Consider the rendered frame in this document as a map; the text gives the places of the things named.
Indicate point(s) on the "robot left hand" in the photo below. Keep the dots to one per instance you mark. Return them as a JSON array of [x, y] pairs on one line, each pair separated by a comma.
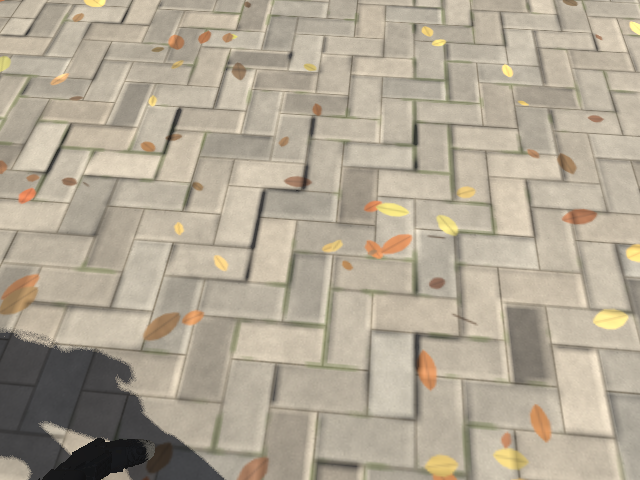
[[98, 459]]

